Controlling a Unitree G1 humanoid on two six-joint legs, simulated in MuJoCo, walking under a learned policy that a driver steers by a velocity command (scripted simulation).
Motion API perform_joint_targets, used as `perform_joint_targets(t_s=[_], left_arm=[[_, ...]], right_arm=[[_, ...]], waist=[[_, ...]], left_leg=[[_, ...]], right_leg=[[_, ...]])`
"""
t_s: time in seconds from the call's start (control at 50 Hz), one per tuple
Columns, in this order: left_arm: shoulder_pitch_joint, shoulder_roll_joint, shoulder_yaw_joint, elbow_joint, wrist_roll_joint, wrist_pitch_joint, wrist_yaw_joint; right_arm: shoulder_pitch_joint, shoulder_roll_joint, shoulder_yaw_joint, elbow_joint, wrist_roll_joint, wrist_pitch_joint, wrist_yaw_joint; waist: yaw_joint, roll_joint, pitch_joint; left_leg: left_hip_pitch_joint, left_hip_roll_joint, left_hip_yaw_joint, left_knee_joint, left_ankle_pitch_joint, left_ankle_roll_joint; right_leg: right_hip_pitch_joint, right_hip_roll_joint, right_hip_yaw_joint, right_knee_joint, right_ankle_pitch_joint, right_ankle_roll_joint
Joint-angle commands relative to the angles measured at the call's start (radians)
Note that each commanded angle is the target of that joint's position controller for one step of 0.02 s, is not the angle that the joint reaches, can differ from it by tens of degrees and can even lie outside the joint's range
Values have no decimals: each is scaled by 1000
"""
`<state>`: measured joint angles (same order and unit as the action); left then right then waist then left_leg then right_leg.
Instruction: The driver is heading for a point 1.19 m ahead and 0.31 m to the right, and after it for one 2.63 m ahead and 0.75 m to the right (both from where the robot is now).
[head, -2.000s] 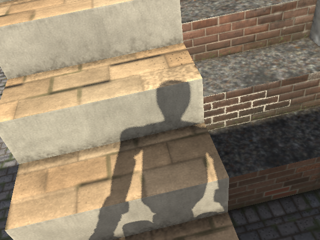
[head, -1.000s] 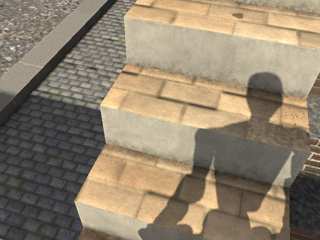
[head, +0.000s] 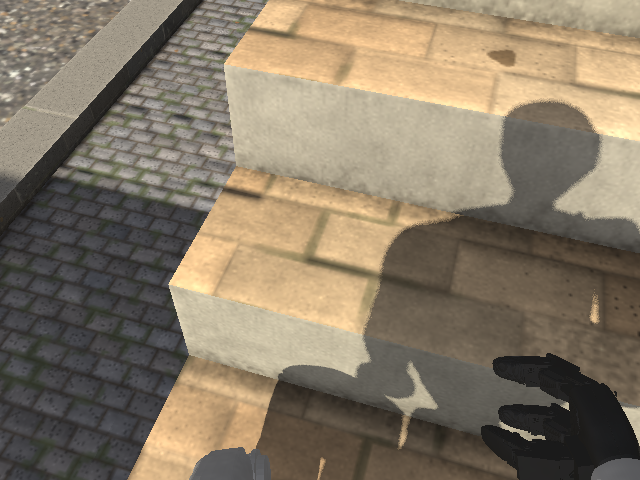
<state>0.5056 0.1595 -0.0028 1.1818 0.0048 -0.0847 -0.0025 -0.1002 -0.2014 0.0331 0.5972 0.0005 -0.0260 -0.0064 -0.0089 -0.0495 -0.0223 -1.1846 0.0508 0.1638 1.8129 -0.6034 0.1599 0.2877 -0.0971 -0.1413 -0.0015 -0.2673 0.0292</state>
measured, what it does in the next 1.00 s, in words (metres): climbs, turning right: left foot 0.19 m higher, then right foot 0.19 m higher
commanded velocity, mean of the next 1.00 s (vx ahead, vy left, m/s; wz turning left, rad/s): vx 0.27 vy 0.00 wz -0.40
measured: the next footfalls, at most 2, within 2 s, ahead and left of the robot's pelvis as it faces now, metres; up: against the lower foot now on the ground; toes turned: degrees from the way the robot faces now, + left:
left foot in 0.08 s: +0.16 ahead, +0.12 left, +0.19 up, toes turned +9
right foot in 0.56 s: +0.29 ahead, -0.10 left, +0.38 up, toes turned -16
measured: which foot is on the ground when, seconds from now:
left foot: up 0.00-0.06, down 0.08-0.58, up 0.60-1.00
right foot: down 0.00-0.04, up 0.06-0.54, down 0.56-1.00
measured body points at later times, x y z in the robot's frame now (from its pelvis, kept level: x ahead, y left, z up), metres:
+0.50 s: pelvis +0.16 +0.01 +0.22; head +0.17 +0.03 +0.67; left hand +0.38 +0.16 +0.11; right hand +0.11 -0.23 +0.08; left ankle +0.12 +0.12 -0.54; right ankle +0.27 -0.10 -0.27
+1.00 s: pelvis +0.29 -0.04 +0.37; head +0.28 -0.07 +0.82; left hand +0.50 +0.14 +0.28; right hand +0.37 -0.29 +0.25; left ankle +0.35 +0.06 -0.13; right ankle +0.25 -0.09 -0.35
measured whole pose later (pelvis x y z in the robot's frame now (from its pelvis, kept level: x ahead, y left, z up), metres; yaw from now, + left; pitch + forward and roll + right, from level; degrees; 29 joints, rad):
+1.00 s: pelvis +0.29 -0.04 +0.37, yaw -23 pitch +0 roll +2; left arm 0.24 0.19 0.03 0.74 0.02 -0.08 0.04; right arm 0.17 -0.16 0.00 0.71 -0.02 0.00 0.00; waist 0.05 0.04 -0.01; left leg -0.89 -0.02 0.04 1.84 -0.20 0.01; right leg -0.28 0.12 0.08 0.69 -0.39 -0.11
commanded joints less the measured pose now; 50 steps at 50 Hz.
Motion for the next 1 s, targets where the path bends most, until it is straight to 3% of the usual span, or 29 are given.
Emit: perform_joint_targets(t_s=[0.02,0.04,0.06,0.08,0.1,0.12,0.16,0.2,0.26,0.32,0.36,0.4,0.42,0.44,0.48,0.52,0.54,0.56,0.58,0.6,0.62,0.66,0.7,0.72,0.74,0.8,0.88,0.94,1.0], left_arm=[[-273,393,72,-180,-60,-92,-11],[-170,362,82,-215,-71,-104,-33],[-101,290,89,-205,-117,-112,-61],[-194,205,79,-230,-54,-114,-71],[-186,144,80,-262,-16,-97,-49],[-155,108,81,-325,-28,-60,-35],[-254,19,55,-382,37,2,-18],[-206,20,49,-366,-4,44,-4],[-255,-32,48,-363,-34,62,10],[-343,-78,25,-443,-31,65,48],[-421,-37,17,-510,-24,69,40],[-553,-11,17,-582,-10,89,30],[-582,8,12,-612,-12,103,18],[-530,8,13,-605,-27,109,16],[-416,-3,10,-560,-47,114,15],[-220,16,14,-514,-32,121,25],[-134,44,26,-504,-31,102,21],[-134,48,34,-513,-30,94,16],[-192,166,73,-521,-29,101,1],[-255,256,118,-557,-31,140,29],[-368,315,126,-601,10,142,35],[-445,181,83,-513,35,114,41],[-413,81,53,-449,44,73,19],[-385,98,55,-428,56,54,-2],[-339,95,56,-410,44,40,0],[-327,125,70,-417,23,-4,0],[-264,129,64,-471,13,4,42],[-219,161,61,-480,20,-2,51],[-174,183,66,-472,9,-16,47]], right_arm=[[566,-43,-19,63,3,12,23],[525,-145,-62,74,-23,3,11],[543,-221,-103,107,-39,-1,22],[450,-286,-130,174,-6,-4,35],[376,-261,-124,173,10,-17,54],[327,-260,-123,207,9,-32,62],[218,-105,-83,290,-6,-35,46],[231,-32,-58,318,-41,-66,38],[361,-25,-57,398,-53,-118,49],[388,-42,-57,418,-57,-103,60],[345,-54,-55,391,-62,-88,61],[378,-104,-64,394,-52,-89,29],[411,-168,-80,396,-47,-89,13],[419,-152,-80,399,-48,-76,2],[387,-140,-75,364,-7,-60,-27],[364,-240,-90,299,25,-65,-31],[357,-287,-106,262,34,-54,-8],[362,-319,-125,247,49,-35,18],[388,-264,-121,206,23,-16,38],[245,-187,-118,99,-11,-14,77],[188,-80,-89,21,-66,-31,86],[173,-8,-61,-43,-68,-23,50],[224,4,-40,-36,-52,-15,11],[234,-2,-41,-26,-32,-16,8],[232,28,-27,-43,-42,-10,-3],[240,-5,-38,-17,-40,-24,-8],[214,-5,-48,2,-19,0,-2],[195,-1,-53,21,-15,8,6],[164,-32,-60,31,-23,11,13]], waist=[[-373,-172,-286],[-289,42,-475],[-228,241,-569],[-145,326,-527],[-100,149,-481],[-25,132,-411],[83,180,-21],[114,115,132],[82,68,144],[114,54,122],[123,63,131],[95,138,129],[81,155,113],[86,186,72],[116,145,-23],[183,175,-173],[180,214,-268],[188,242,-262],[136,88,-227],[144,-57,-274],[88,58,-212],[-17,31,96],[-50,99,165],[-33,83,138],[-51,42,101],[-26,90,85],[39,31,-48],[82,-52,-60],[100,-26,-31]], left_leg=[[1181,-103,-46,-380,234,-20],[1315,-1,-337,-638,1,42],[1354,174,-666,-1144,80,101],[1284,222,-670,-1163,689,131],[1201,268,-649,-1245,933,127],[1101,394,-658,-1361,718,113],[805,307,-487,-1442,172,-8],[671,256,-256,-1484,184,-61],[775,300,-137,-1520,327,-75],[888,317,-62,-1534,421,-98],[789,254,76,-1606,400,-120],[825,267,100,-1688,442,-84],[900,280,116,-1774,473,-64],[983,275,158,-1803,600,-37],[1079,228,277,-1705,1182,-31],[1129,307,243,-1481,1985,19],[1198,304,211,-1277,2066,20],[1184,292,190,-1038,1930,-8],[960,210,119,-756,1225,-85],[604,-49,-41,-281,331,-165],[489,-74,-256,78,303,-206],[352,-44,-265,263,445,-167],[314,-41,-248,275,396,-135],[272,-61,-235,292,368,-117],[276,-37,-251,219,413,-104],[245,-51,-209,114,507,-109],[260,-72,-127,-13,551,-121],[172,-70,-125,68,447,-147],[76,-54,-149,121,327,-161]], right_leg=[[-627,-214,3,388,2158,-197],[-654,-109,70,840,1950,-153],[-682,97,104,1310,898,-81],[-736,189,210,1737,269,-58],[-846,176,353,2035,267,-73],[-935,137,280,2145,292,-60],[-1136,57,244,2119,217,-83],[-1172,91,209,2027,57,-110],[-1392,174,197,2342,80,-149],[-1630,203,196,2559,43,-168],[-1527,195,115,2262,112,-145],[-1516,162,60,2103,61,-138],[-1501,126,-6,1974,-38,-148],[-1418,87,-19,1896,-75,-159],[-1157,85,-67,1646,-216,-194],[-835,144,-91,1481,-270,-227],[-727,197,-60,1319,-317,-230],[-688,229,44,1101,-367,-240],[-612,138,406,966,-250,-295],[-597,23,1087,466,-620,-414],[-706,-85,1306,202,-561,-383],[-1033,-57,1022,357,-658,-303],[-1092,21,723,499,-500,-230],[-1018,44,649,511,-456,-221],[-939,65,557,517,-373,-200],[-819,59,513,526,-146,-233],[-566,-4,491,564,298,-230],[-399,-84,552,511,557,-233],[-265,-108,573,493,651,-255]])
